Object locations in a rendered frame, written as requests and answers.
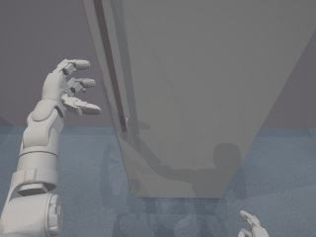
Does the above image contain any fridge door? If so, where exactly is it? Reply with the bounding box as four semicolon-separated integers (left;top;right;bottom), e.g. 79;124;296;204
83;0;316;198

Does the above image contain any handle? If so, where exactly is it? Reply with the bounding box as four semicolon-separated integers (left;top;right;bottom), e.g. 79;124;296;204
93;0;128;132

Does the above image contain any left robot forearm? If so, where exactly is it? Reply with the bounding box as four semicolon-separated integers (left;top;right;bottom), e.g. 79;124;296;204
0;99;65;235

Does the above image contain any robot right hand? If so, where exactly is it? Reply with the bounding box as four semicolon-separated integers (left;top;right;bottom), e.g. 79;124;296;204
238;210;270;237

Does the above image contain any robot left upper arm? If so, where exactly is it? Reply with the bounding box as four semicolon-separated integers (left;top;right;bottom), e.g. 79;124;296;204
0;193;63;237

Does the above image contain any robot left hand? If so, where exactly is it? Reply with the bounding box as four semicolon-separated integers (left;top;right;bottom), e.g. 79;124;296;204
41;59;102;116

